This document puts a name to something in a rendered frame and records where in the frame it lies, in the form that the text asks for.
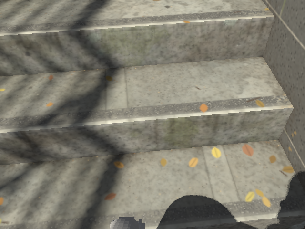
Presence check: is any robot left thigh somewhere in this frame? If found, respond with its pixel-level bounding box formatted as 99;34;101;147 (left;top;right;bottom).
110;217;146;229

